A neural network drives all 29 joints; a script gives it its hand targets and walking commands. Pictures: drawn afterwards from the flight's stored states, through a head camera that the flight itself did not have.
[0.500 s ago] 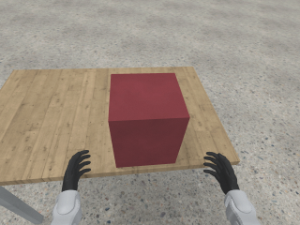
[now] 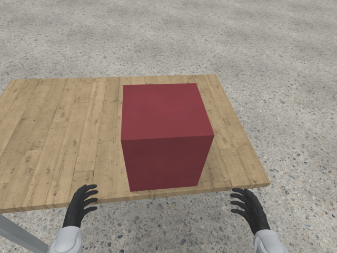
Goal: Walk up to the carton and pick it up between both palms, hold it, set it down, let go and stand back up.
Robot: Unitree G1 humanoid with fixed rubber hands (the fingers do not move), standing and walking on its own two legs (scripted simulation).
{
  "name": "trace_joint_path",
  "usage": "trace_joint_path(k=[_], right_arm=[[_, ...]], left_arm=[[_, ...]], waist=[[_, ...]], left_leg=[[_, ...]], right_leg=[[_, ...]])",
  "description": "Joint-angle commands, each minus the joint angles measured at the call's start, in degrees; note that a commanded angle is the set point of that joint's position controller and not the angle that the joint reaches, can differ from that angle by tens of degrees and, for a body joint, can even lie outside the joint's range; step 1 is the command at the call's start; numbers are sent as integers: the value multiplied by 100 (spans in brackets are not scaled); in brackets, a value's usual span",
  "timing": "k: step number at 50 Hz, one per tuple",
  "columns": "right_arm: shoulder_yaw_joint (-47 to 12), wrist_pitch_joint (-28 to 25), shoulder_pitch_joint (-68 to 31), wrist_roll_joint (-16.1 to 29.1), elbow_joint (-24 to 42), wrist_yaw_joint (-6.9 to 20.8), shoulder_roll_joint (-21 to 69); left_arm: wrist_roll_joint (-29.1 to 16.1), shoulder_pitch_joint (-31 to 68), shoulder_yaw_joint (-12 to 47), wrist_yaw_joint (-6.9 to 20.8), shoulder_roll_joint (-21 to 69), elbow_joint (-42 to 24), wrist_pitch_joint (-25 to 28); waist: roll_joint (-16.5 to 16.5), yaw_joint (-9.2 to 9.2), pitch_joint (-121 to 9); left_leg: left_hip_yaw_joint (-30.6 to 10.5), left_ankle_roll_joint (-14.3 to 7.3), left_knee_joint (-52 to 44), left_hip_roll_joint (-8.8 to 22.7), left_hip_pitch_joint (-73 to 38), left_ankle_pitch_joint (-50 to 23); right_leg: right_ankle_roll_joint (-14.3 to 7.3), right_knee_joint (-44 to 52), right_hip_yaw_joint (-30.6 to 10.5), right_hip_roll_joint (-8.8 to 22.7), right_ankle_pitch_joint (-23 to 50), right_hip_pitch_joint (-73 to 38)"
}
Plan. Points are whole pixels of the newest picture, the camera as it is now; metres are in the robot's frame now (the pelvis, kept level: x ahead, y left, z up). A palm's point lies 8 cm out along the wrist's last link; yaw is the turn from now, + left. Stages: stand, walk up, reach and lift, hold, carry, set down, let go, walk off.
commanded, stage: set down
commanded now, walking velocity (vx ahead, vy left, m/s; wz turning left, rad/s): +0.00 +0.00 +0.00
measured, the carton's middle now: (162, 138) +0.44 +0.03 +0.00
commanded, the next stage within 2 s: let go in 0.72 s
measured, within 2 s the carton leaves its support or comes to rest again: neither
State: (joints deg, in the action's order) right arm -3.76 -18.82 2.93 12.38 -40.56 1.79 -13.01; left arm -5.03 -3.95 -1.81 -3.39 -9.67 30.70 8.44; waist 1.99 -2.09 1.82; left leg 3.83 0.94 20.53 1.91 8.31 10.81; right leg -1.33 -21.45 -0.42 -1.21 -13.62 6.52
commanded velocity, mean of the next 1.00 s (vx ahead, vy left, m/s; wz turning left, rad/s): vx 0.00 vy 0.00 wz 0.00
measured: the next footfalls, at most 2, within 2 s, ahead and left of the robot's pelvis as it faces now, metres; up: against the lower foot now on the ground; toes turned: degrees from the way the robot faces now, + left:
none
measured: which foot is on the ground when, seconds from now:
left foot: down 0.00-1.00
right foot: down 0.00-1.00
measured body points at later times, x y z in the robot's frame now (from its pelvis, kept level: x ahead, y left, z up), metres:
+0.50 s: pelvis +0.01 +0.01 +0.00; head +0.02 +0.01 +0.45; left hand +0.19 +0.24 -0.07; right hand +0.19 -0.21 -0.07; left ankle +0.00 +0.13 -0.75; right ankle -0.02 -0.10 -0.75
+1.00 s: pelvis +0.00 +0.01 +0.00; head +0.02 +0.01 +0.45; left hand +0.17 +0.24 -0.09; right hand +0.17 -0.22 -0.09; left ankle +0.00 +0.13 -0.75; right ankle -0.02 -0.10 -0.75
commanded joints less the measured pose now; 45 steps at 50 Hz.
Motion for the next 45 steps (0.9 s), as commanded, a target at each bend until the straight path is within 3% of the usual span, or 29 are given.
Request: trace_joint_path(k=[1, 3, 5, 6, 7, 9, 12, 13, 14, 15, 18, 19, 22, 23, 25, 27, 30, 31, 32, 33, 34, 40, 45], right_arm=[[223, -72, -374, -112, 829, -29, -645], [246, -66, -278, -237, 856, -24, -615], [320, -77, -224, -291, 878, -5, -614], [290, -4, -118, -382, 656, 12, -655], [351, -8, -113, -398, 911, 14, -608], [439, 66, -77, -532, 842, 16, -645], [491, -15, 69, -568, 1095, -31, -575], [523, 70, 186, -699, 815, -32, -579], [510, 36, 65, -640, 1160, -37, -526], [425, 90, 174, -708, 840, -55, -514], [355, 158, 272, -682, 841, -76, -452], [425, 135, 331, -668, 895, -90, -477], [433, 173, 316, -760, 673, -129, -434], [404, 163, 288, -735, 874, -137, -417], [442, 269, 283, -901, 514, -132, -506], [533, 290, 173, -930, 773, -164, -425], [581, 441, 188, -1090, 567, -168, -386], [620, 443, 212, -1030, 693, -148, -336], [600, 472, 165, -1097, 705, -148, -377], [572, 503, 177, -1027, 678, -135, -314], [557, 557, 213, -1114, 582, -143, -348], [658, 587, 252, -1157, 638, -144, -334], [709, 525, 320, -1276, 419, -119, -356]], left_arm=[[108, 152, -195, 115, -459, -879, -137], [218, 9, -143, 120, -462, -961, -221], [236, 42, -84, 90, -407, -1177, -225], [334, -70, -83, 97, -399, -970, -333], [265, 12, -118, 96, -487, -1237, -324], [295, -44, -44, 101, -407, -1174, -424], [232, -129, -40, 69, -476, -1547, -351], [344, -312, -21, 111, -434, -1256, -462], [295, -122, -104, 112, -559, -1531, -420], [326, -321, -57, 140, -519, -1092, -506], [370, -446, -137, 209, -510, -1113, -613], [375, -452, -193, 223, -567, -1231, -611], [438, -528, -188, 285, -551, -995, -727], [367, -470, -197, 297, -595, -1168, -724], [487, -503, -109, 320, -487, -824, -902], [411, -251, -143, 333, -608, -1058, -965], [451, -264, -47, 329, -618, -798, -1137], [399, -169, -67, 312, -696, -1064, -1129], [394, -185, -44, 305, -675, -859, -1182], [415, -180, -83, 302, -740, -892, -1217], [458, -237, -77, 309, -705, -793, -1262], [497, -149, -120, 285, -774, -917, -1345], [515, -114, -20, 265, -779, -918, -1318]], waist=[[-133, -80, -952], [-134, -86, -844], [-305, -59, -818], [-276, -2, -681], [-243, -56, -786], [-226, 45, -519], [-241, 62, -924], [-245, 157, -783], [-236, 37, -809], [-162, 124, -664], [-45, 14, -644], [-176, -15, -729], [-174, 9, -537], [-106, -29, -637], [-204, 89, -465], [-156, 48, -460], [-160, 97, -297], [-201, 76, -306], [-121, 132, -293], [-179, 33, -320], [-159, 110, -262], [-204, 97, -516], [-308, 220, -551]], left_leg=[[-97, 115, 12, -206, -1526, -1681], [-95, 86, 15, -204, -1571, -1863], [-109, 195, 42, -186, -1685, -1983], [-91, 200, 20, -193, -1699, -1882], [-104, 170, 42, -183, -1690, -1950], [-87, 189, -61, -140, -1626, -1664], [-106, 191, 55, -158, -1722, -2056], [-100, 203, 51, -159, -1751, -2010], [-88, 189, 56, -191, -1609, -2038], [-72, 153, 59, -189, -1623, -1870], [-69, 106, 15, -187, -1540, -1959], [-80, 132, 5, -202, -1566, -2039], [-44, 129, 15, -213, -1605, -1878], [-34, 116, 40, -235, -1544, -1855], [-39, 145, -45, -193, -1671, -1763], [-8, 93, -25, -209, -1570, -1525], [12, 79, -61, -190, -1419, -1234], [51, 48, -62, -182, -1388, -1184], [53, 64, -69, -201, -1321, -1134], [43, 57, -40, -174, -1359, -1221], [37, 74, -53, -196, -1370, -1111], [64, 53, 11, -183, -1382, -1285], [33, 129, 83, -171, -1461, -1332]], right_leg=[[89, 562, -20, 25, 1447, 435], [64, 585, -7, -2, 1513, 428], [33, 630, 43, -35, 1409, 579], [1, 688, 62, -33, 1255, 624], [13, 657, 58, -44, 1283, 632], [-3, 746, 57, -47, 1019, 619], [59, 624, 71, -40, 1545, 523], [25, 685, 68, -33, 1497, 517], [66, 660, 45, -19, 1611, 469], [76, 645, 33, -19, 1575, 479], [101, 638, 28, 10, 1697, 321], [89, 639, 31, 4, 1738, 318], [94, 669, 45, 14, 1574, 374], [125, 643, 48, 22, 1617, 343], [81, 712, 101, -6, 1356, 422], [98, 737, 131, 6, 1086, 560], [64, 746, 179, -15, 743, 656], [84, 713, 165, -1, 724, 596], [103, 689, 197, -8, 709, 613], [110, 673, 200, 4, 763, 670], [90, 739, 150, 33, 698, 688], [124, 611, 186, 16, 934, 569], [85, 559, 198, -16, 954, 663]])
